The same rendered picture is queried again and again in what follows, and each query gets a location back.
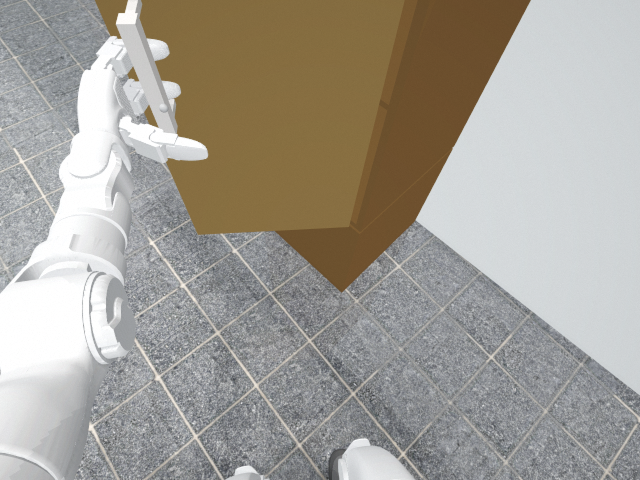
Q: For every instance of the left robot upper arm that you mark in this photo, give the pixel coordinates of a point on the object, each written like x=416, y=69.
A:
x=58, y=337

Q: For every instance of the robot right thigh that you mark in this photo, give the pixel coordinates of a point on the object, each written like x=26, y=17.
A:
x=371, y=463

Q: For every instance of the handle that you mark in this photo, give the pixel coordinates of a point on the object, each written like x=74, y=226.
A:
x=136, y=44

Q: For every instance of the robot left hand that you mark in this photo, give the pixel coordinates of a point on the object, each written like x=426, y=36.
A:
x=103, y=104

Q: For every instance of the robot left forearm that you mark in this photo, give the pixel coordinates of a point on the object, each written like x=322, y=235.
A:
x=91, y=228

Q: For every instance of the cupboard door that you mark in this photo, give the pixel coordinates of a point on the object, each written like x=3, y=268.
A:
x=283, y=94

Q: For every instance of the robot right shin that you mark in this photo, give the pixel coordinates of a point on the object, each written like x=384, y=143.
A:
x=357, y=443

